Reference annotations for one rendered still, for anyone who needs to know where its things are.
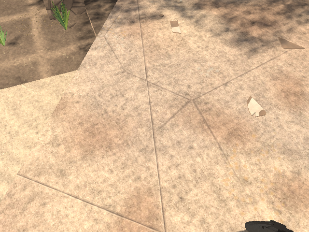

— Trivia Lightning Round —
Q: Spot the right robot hand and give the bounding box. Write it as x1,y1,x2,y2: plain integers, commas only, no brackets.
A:
245,219,294,232

